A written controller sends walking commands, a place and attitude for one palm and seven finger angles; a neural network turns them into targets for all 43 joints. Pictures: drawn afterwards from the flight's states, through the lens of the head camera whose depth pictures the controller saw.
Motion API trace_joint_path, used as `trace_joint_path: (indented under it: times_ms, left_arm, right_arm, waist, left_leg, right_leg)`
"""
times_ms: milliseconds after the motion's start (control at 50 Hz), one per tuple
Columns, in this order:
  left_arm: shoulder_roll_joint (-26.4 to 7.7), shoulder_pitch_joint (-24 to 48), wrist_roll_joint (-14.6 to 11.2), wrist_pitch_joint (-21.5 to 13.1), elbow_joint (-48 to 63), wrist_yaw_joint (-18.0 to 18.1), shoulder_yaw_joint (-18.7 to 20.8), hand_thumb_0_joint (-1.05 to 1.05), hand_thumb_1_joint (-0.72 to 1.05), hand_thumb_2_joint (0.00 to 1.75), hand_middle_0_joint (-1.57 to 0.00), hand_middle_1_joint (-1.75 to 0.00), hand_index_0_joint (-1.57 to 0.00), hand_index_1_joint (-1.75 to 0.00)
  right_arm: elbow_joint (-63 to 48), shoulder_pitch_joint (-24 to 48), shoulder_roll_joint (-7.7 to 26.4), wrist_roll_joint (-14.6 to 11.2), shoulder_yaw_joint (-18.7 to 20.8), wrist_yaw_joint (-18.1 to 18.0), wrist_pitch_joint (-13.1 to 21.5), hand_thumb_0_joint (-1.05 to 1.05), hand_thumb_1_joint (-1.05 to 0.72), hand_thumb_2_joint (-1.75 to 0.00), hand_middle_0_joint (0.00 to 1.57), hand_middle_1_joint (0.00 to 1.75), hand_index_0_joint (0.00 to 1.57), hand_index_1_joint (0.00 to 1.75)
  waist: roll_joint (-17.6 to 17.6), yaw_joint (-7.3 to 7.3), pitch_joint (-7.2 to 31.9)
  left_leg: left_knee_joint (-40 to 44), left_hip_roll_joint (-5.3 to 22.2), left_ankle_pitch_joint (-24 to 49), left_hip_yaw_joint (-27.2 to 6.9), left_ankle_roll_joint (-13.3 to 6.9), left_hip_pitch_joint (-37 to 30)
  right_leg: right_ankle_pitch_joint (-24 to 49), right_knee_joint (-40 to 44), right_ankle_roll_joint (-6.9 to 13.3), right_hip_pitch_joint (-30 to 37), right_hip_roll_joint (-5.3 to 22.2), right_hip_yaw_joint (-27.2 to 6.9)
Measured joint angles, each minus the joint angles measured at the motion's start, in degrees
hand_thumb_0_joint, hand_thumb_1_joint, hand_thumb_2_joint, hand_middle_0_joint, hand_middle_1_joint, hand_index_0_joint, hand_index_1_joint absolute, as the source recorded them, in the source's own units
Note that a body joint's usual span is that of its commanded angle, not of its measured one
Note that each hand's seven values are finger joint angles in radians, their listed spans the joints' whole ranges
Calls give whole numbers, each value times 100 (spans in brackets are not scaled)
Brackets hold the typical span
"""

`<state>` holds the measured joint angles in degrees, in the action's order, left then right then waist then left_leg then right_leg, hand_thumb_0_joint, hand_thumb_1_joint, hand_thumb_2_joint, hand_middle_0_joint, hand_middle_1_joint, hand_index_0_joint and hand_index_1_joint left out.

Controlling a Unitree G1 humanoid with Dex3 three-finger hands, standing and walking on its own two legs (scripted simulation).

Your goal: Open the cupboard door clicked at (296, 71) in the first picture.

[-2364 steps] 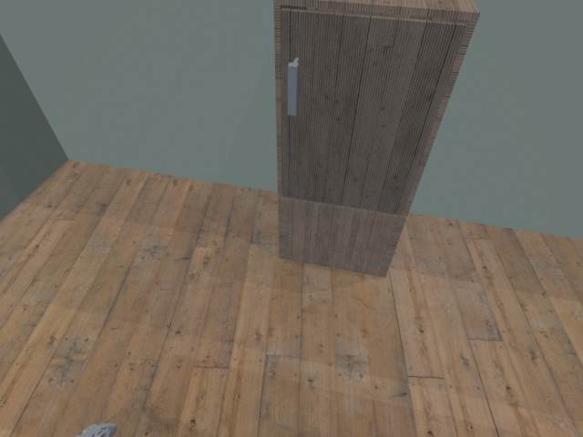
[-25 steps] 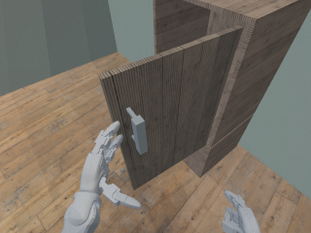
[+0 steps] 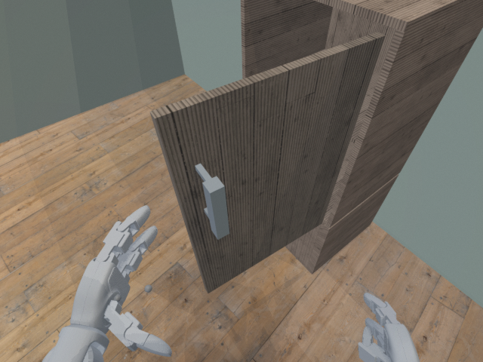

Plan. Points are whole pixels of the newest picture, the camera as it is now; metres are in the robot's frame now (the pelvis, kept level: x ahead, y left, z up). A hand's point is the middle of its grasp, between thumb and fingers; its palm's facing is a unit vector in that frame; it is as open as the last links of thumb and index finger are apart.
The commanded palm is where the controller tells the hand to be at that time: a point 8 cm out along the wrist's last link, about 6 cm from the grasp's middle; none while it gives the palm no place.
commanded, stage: draw the hand back to the body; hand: left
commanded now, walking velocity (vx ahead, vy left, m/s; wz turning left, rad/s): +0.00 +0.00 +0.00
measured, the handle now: (211, 201) +0.35 +0.08 +0.09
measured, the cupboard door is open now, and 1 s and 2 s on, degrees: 85 85 85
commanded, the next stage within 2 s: step back with the hand held close in 1.60 s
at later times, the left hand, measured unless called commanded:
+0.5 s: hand (101, 279) +0.20 +0.19 +0.13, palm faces -0.02 -1.00 -0.09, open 16.3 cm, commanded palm +0.17 +0.25 +0.14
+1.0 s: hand (35, 250) +0.21 +0.26 +0.17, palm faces +0.35 -0.85 -0.38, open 11.8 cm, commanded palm +0.16 +0.30 +0.19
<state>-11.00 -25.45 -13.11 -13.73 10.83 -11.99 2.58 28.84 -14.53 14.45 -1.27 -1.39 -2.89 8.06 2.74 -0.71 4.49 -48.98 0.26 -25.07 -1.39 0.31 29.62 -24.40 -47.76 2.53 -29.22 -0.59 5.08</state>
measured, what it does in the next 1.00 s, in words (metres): stands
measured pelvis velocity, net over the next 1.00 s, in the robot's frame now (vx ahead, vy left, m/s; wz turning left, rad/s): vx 0.01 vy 0.03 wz -0.02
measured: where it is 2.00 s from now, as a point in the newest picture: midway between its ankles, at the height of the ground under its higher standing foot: outside the picture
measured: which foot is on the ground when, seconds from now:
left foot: down 0.00-1.00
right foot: down 0.00-1.00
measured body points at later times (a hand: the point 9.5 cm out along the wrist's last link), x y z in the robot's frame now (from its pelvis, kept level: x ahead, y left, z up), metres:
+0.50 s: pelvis +0.00 +0.03 +0.01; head -0.01 +0.02 +0.46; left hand +0.19 +0.25 +0.13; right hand +0.19 -0.19 -0.05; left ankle +0.00 +0.12 -0.70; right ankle +0.00 -0.09 -0.70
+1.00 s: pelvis +0.01 +0.03 +0.04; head +0.00 +0.01 +0.49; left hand +0.19 +0.30 +0.19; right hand +0.19 -0.19 -0.04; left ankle +0.00 +0.12 -0.70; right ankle +0.00 -0.09 -0.70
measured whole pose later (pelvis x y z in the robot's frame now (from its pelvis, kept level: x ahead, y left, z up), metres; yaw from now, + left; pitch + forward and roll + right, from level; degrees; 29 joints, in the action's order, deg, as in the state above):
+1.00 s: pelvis +0.01 +0.03 +0.04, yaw -1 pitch -3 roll -1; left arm -18.5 -28.2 -2.1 -3.8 23.3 7.2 13.0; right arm 35.6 -12.2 12.5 0.3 -2.8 -4.6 7.4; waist 3.2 -3.4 -0.8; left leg -27.8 -0.9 -16.9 0.8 -1.7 7.5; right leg -15.3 -26.1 0.4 -7.4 0.0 2.7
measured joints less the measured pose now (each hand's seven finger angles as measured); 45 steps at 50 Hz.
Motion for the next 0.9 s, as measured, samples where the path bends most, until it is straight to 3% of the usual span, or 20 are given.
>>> trace_joint_path:
  times_ms: [140, 240, 400, 540, 600, 680, 760, 900]
  left_arm:
    - [-18, 14, 97, 69, 321, 172, -120, -2, -50, 30, -15, -30, -15, -30]
    - [-121, 23, 105, 302, 561, 283, 3, -2, -50, 30, -15, -30, -15, -30]
    - [-204, -143, -35, 834, 845, 168, 192, -2, -50, 30, -15, -30, -15, -30]
    - [-366, -160, -154, 1008, 1080, 49, 499, -2, -47, 31, -15, -30, -15, -30]
    - [-528, -182, 403, 1088, 1275, 707, 442, -1, -42, 33, -16, -30, -16, -30]
    - [-524, -318, 813, 1134, 1388, 1389, 442, -1, -31, 38, -16, -30, -16, -30]
    - [-563, -399, 1002, 1129, 1379, 1700, 488, -1, -19, 43, -16, -30, -17, -30]
    - [-720, -377, 1099, 1057, 1325, 1895, 799, -1, 4, 53, -18, -30, -18, -30]
  right_arm:
    - [-66, -37, -84, -19, -26, 0, 122, 1, -91, -90, 20, 30, 20, 30]
    - [-80, -78, -155, -55, -112, 0, 118, 1, -91, -90, 20, 30, 20, 30]
    - [-47, -108, -170, -81, -232, -52, 168, 1, -91, -90, 20, 30, 20, 30]
    - [27, -65, -109, -100, -239, -95, 276, 1, -91, -90, 20, 30, 20, 30]
    - [97, -5, -124, -14, -220, -176, 228, 1, -91, -90, 20, 30, 20, 30]
    - [165, 68, -165, 53, -205, -206, 124, 1, -91, -90, 20, 30, 20, 30]
    - [298, 109, -184, 100, -204, -211, 57, 1, -91, -90, 20, 30, 20, 30]
    - [561, 163, -204, 141, -187, -200, -17, 1, -91, -90, 20, 30, 20, 30]
  waist:
    - [-18, 3, 9]
    - [26, 0, 36]
    - [53, -54, 56]
    - [31, -129, -5]
    - [16, -188, -91]
    - [8, -183, -225]
    - [6, -203, -353]
    - [18, -247, -479]
  left_leg:
    - [-88, -27, -35, 52, -75, 31]
    - [-10, -46, -24, 86, -123, -121]
    - [215, -80, 45, 114, -185, -419]
    - [359, -89, 99, 72, -198, -640]
    - [571, -83, 178, 104, -209, -875]
    - [960, -92, 355, 141, -212, -1196]
    - [1329, -110, 517, 172, -218, -1505]
    - [1850, -125, 721, 198, -211, -1969]
  right_leg:
    - [8, -44, -61, -24, 27, -52]
    - [46, 63, -111, 135, 43, -88]
    - [140, 327, -178, 450, 69, -119]
    - [218, 539, -195, 718, 70, -80]
    - [310, 751, -207, 940, 59, -115]
    - [488, 1123, -212, 1241, 58, -156]
    - [639, 1456, -221, 1526, 68, -190]
    - [822, 1923, -221, 1958, 71, -222]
